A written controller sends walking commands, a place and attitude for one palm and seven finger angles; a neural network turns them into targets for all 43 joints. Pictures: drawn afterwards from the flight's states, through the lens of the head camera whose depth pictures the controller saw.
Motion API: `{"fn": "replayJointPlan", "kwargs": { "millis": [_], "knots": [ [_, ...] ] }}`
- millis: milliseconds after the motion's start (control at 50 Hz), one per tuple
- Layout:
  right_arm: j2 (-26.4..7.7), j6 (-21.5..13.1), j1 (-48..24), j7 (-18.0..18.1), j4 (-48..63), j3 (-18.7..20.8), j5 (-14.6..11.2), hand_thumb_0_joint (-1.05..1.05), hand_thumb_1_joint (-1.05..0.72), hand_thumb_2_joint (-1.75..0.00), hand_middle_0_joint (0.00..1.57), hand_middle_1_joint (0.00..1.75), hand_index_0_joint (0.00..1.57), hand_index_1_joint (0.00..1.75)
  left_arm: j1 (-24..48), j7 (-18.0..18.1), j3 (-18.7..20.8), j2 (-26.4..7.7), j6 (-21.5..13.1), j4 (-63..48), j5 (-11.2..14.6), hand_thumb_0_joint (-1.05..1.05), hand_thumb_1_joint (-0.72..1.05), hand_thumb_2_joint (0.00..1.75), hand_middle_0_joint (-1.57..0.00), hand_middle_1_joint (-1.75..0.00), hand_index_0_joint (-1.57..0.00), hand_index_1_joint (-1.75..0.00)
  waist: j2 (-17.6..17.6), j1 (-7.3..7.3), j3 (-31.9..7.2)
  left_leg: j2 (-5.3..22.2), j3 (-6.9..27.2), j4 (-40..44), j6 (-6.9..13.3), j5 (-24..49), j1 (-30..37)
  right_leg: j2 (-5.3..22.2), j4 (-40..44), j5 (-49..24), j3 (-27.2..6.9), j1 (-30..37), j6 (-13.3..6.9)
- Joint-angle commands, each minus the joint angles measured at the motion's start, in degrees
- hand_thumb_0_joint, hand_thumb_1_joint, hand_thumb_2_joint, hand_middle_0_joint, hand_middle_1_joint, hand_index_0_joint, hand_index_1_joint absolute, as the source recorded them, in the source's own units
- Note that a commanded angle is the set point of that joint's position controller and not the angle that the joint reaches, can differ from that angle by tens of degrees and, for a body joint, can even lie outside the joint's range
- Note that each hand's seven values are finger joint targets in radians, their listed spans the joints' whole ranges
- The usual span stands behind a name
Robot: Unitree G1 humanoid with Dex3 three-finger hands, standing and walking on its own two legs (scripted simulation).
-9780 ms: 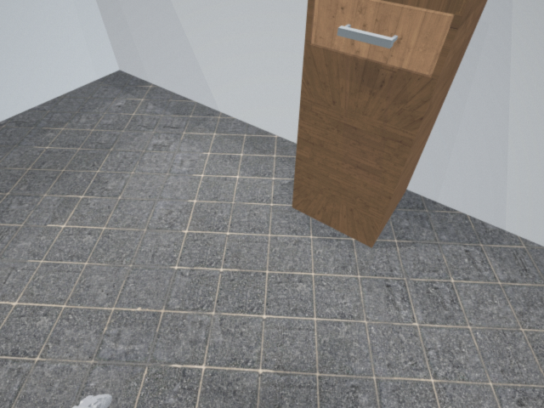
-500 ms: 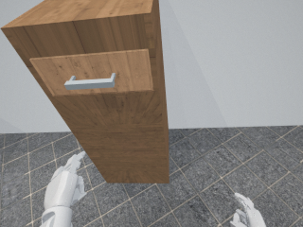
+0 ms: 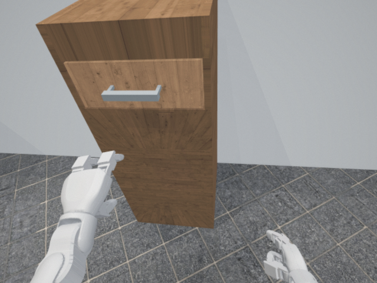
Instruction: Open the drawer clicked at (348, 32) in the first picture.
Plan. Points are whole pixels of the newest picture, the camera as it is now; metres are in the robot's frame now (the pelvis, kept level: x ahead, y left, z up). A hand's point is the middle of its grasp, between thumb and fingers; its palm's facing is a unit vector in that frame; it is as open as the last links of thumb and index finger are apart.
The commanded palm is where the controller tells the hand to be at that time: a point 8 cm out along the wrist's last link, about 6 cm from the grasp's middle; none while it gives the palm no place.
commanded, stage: raise the hand with hooked fingers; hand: left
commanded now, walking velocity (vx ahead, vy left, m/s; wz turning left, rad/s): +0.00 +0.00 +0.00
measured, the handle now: (132, 92) +0.56 +0.23 +0.14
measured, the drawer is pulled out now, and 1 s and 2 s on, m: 0.00 0.00 0.00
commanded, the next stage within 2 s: move the hooked fingers above the handle in 1.30 s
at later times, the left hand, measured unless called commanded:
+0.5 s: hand (73, 152) +0.30 +0.26 +0.17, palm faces +0.14 -0.06 -0.99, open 13.3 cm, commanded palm +0.26 +0.26 +0.24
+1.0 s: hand (57, 129) +0.32 +0.28 +0.22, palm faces +0.06 -0.04 -1.00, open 13.9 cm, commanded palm +0.27 +0.28 +0.29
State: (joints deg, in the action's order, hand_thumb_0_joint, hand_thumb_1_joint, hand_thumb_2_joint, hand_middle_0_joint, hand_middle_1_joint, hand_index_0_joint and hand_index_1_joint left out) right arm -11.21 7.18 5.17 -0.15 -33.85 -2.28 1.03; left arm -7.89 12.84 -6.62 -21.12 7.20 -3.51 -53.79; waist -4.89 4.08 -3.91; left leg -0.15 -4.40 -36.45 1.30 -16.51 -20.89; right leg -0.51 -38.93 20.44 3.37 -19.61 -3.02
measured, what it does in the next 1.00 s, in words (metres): stands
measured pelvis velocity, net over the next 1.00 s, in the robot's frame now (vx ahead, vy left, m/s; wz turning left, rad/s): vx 0.00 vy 0.03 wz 0.02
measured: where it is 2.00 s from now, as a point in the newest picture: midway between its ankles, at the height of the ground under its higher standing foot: outside the picture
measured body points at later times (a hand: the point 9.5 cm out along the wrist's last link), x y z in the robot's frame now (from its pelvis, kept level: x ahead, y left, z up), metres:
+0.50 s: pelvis +0.01 +0.02 +0.02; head +0.00 -0.02 +0.47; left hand +0.29 +0.26 +0.23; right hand +0.24 -0.18 -0.07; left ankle +0.03 +0.11 -0.72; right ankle +0.00 -0.08 -0.72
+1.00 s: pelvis +0.00 +0.03 +0.02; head +0.00 -0.01 +0.47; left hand +0.31 +0.28 +0.27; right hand +0.21 -0.18 -0.09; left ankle +0.03 +0.11 -0.72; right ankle +0.00 -0.08 -0.72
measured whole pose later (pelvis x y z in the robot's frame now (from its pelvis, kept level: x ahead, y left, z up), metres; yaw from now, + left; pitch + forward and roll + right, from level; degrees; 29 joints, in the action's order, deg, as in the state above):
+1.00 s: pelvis +0.00 +0.03 +0.02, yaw +1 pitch -2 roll +0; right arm -16.6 7.5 5.9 -1.5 -35.3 -2.5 -2.0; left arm 16.8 -17.7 1.0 -37.1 5.7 -6.1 -44.0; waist -6.3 4.6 1.4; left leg -2.5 -3.7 -23.2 3.7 -9.8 -11.8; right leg 1.0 -24.6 13.2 3.9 -9.5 -0.5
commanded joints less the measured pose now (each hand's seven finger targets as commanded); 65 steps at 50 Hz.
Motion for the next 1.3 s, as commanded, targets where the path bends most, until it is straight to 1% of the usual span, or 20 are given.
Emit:
{"fn": "replayJointPlan", "kwargs": {
  "millis": [0,40,100,180,220,320,400,420,460,600,620,740,800,880,940,1000,1100,1180,1220,1280],
  "knots": [
    [-7.30,-1.72,-10.86,1.16,10.69,1.59,-0.29,0.00,-0.90,-0.90,0.20,0.30,0.20,0.30,3.58,-3.54,9.92,-15.18,1.28,-9.69,-1.01,0.00,0.01,0.52,-0.26,-0.87,-0.26,-0.87,8.16,2.80,-3.57,-1.42,2.58,9.21,0.92,7.18,3.16,1.32,12.63,-8.33,-7.35,8.57,1.67],
    [-6.83,-1.81,-11.00,0.97,10.51,1.45,-0.12,0.00,-0.90,-0.90,0.20,0.30,0.20,0.30,7.11,-4.11,10.98,-16.51,0.10,-14.16,-2.03,0.00,-0.03,0.50,-0.27,-0.90,-0.27,-0.90,4.51,3.06,-5.98,-1.31,2.82,10.15,0.97,9.74,5.75,1.25,12.51,-11.26,-6.97,10.37,1.24],
    [-7.11,-2.55,-10.85,1.23,10.19,2.10,0.00,0.00,-0.90,-0.90,0.20,0.30,0.20,0.30,12.07,-3.42,13.67,-18.61,-2.66,-19.74,-0.62,0.00,-0.10,0.47,-0.27,-0.94,-0.27,-0.94,-0.23,2.95,-9.37,-1.25,3.57,10.93,1.01,12.27,9.27,1.01,13.47,-13.51,-6.87,12.56,0.99],
    [-7.64,-3.74,-9.85,1.06,8.28,3.02,-0.55,0.00,-0.90,-0.90,0.20,0.30,0.20,0.30,14.78,-3.39,11.85,-15.94,-5.47,-20.40,2.29,0.00,-0.20,0.43,-0.28,-1.00,-0.28,-1.00,-0.53,1.34,-7.77,-1.30,4.38,11.67,0.90,15.42,12.94,0.61,14.61,-16.36,-5.11,10.38,0.90],
    [-8.02,-3.89,-9.49,0.98,7.53,3.35,-1.02,0.00,-0.90,-0.90,0.20,0.30,0.20,0.30,16.91,-4.42,10.22,-14.75,-4.96,-18.33,3.04,0.00,-0.24,0.41,-0.28,-1.03,-0.28,-1.03,2.37,0.58,-5.82,-1.03,4.33,12.34,0.96,14.81,13.37,0.67,15.86,-15.13,-4.45,9.15,1.30],
    [-8.80,-2.86,-10.54,1.15,6.90,3.16,-2.11,0.00,-0.90,-0.90,0.20,0.30,0.20,0.30,23.29,-8.76,10.00,-17.86,-1.73,-14.25,3.42,0.00,-0.36,0.36,-0.29,-1.11,-0.29,-1.11,5.40,0.65,-5.30,-1.13,4.16,14.60,0.85,12.88,13.26,0.90,17.34,-12.91,-4.01,10.96,1.73],
    [-9.11,-2.49,-12.26,1.10,7.49,2.70,-2.28,0.00,-0.90,-0.90,0.20,0.30,0.20,0.30,28.01,-12.17,14.03,-23.59,-0.85,-16.28,4.07,0.00,-0.45,0.32,-0.30,-1.17,-0.30,-1.17,1.35,1.68,-8.86,-1.20,4.93,14.96,0.61,17.02,15.44,0.48,16.84,-17.31,-4.23,14.75,1.24],
    [-8.84,-2.42,-11.84,1.01,6.96,2.35,-2.08,0.00,-0.90,-0.90,0.20,0.30,0.20,0.30,29.52,-13.13,13.28,-23.14,-0.86,-15.77,4.28,0.00,-0.48,0.31,-0.30,-1.18,-0.30,-1.18,2.30,1.53,-9.67,-1.31,4.84,15.21,0.54,18.01,15.54,0.86,16.69,-18.27,-3.65,15.71,1.38],
    [-9.12,-2.24,-11.64,0.80,6.98,2.42,-1.92,0.00,-0.90,-0.90,0.20,0.30,0.20,0.30,31.61,-14.56,14.96,-25.18,-1.45,-17.12,5.36,0.00,-0.50,0.30,-0.30,-1.20,-0.30,-1.20,0.56,1.75,-9.55,-1.23,5.12,15.54,0.39,20.10,16.24,0.67,16.90,-20.22,-3.39,16.20,1.25],
    [-9.85,-1.33,-12.64,0.18,6.96,1.57,-3.00,0.00,-0.90,-0.90,0.20,0.30,0.20,0.30,39.05,-19.65,14.70,-25.65,1.11,-10.59,7.30,0.00,-0.50,0.30,-0.30,-1.20,-0.30,-1.20,1.66,0.35,-4.60,-0.53,5.58,16.34,-0.04,17.98,15.44,0.01,18.39,-16.67,-2.37,12.80,1.11],
    [-9.80,-1.47,-11.91,-0.02,6.68,1.44,-2.69,0.00,-0.90,-0.90,0.20,0.30,0.20,0.30,42.05,-20.56,14.77,-27.26,1.18,-11.42,6.33,0.00,-0.50,0.30,-0.30,-1.20,-0.30,-1.20,1.89,0.94,-7.71,-0.80,5.48,16.51,-0.15,18.69,15.66,0.57,17.81,-16.97,-2.35,14.42,1.13],
    [-10.44,-2.00,-11.61,0.05,7.30,1.55,-2.79,0.00,-0.90,-0.90,0.20,0.30,0.20,0.30,50.51,-25.00,15.85,-31.32,0.70,-11.66,7.18,0.00,-0.50,0.30,-0.30,-1.20,-0.30,-1.20,1.30,0.87,-12.24,-1.09,6.01,15.78,0.22,19.26,17.28,0.76,17.39,-17.48,-2.64,14.97,1.15],
    [-10.60,-1.88,-10.84,-0.50,7.96,1.68,-3.52,0.00,-0.90,-0.90,0.20,0.30,0.20,0.30,43.16,-27.60,14.37,-27.60,0.76,-7.43,8.64,0.00,-0.50,0.30,-0.30,-1.20,-0.30,-1.20,3.18,0.95,-8.93,-0.70,5.99,15.72,0.12,18.57,15.91,0.34,17.61,-16.85,-2.14,13.25,1.14],
    [-11.12,-1.74,-10.17,-0.87,8.65,1.78,-3.21,0.00,-0.90,-0.90,0.20,0.30,0.20,0.30,41.85,-29.13,15.29,-28.76,-0.61,-10.25,9.47,0.00,-0.50,0.30,-0.30,-1.20,-0.30,-1.20,4.25,1.20,-8.31,-0.71,5.43,15.83,0.41,18.42,14.80,0.71,17.06,-17.21,-1.87,13.02,1.34],
    [-10.90,-2.74,-9.59,-1.01,9.02,1.96,-2.81,0.00,-0.90,-0.90,0.20,0.30,0.20,0.30,43.57,-27.88,17.91,-31.08,-3.22,-14.37,9.37,0.00,-0.50,0.30,-0.30,-1.20,-0.30,-1.20,3.13,1.67,-10.48,-0.62,6.04,15.89,0.51,17.32,15.26,0.66,16.90,-14.72,-2.02,13.43,1.17],
    [-10.69,-3.78,-9.28,-0.97,8.73,2.22,-2.45,0.00,-0.90,-0.90,0.20,0.30,0.20,0.30,45.38,-24.96,21.79,-34.32,-5.60,-18.80,9.91,0.00,-0.50,0.30,-0.30,-1.20,-0.30,-1.20,-0.46,2.24,-12.95,-0.51,6.86,15.26,0.30,18.84,16.79,0.30,16.77,-14.69,-2.50,13.75,0.92],
    [-10.73,-4.24,-8.80,-0.85,6.75,2.55,-2.82,0.00,-0.90,-0.90,0.20,0.30,0.20,0.30,45.58,-21.17,22.97,-33.48,-4.97,-12.70,10.79,0.00,-0.50,0.30,-0.30,-1.20,-0.30,-1.20,-0.27,2.36,-9.34,-0.16,7.00,16.07,-0.47,16.32,14.88,0.22,17.59,-11.95,-2.36,11.85,0.78],
    [-11.06,-3.37,-9.20,-0.90,6.27,2.38,-3.31,0.00,-0.90,-0.90,0.20,0.30,0.20,0.30,45.14,-21.38,17.30,-28.92,-1.35,-7.80,9.93,0.00,-0.50,0.30,-0.30,-1.20,-0.30,-1.20,0.55,1.64,-7.66,-0.25,6.39,17.04,-0.70,13.28,13.28,0.60,17.55,-9.82,-1.97,10.62,1.00],
    [-11.06,-3.20,-9.94,-0.96,7.04,2.25,-3.61,0.00,-0.90,-0.90,0.20,0.30,0.20,0.30,44.58,-22.99,14.10,-26.80,0.22,-7.94,9.28,0.00,-0.50,0.30,-0.30,-1.20,-0.30,-1.20,2.42,1.25,-8.65,-0.37,5.90,16.80,-0.45,12.16,13.22,0.83,17.46,-9.23,-2.23,11.17,1.15],
    [-11.00,-2.95,-10.48,-0.84,8.04,2.26,-3.53,0.00,-0.90,-0.90,0.20,0.30,0.20,0.30,43.69,-25.02,12.31,-26.70,0.71,-12.13,7.96,0.00,-0.50,0.30,-0.30,-1.20,-0.30,-1.20,2.68,1.01,-11.47,-0.70,5.89,16.10,0.20,12.77,14.75,0.86,17.08,-10.32,-2.63,11.97,1.25]
  ]
}}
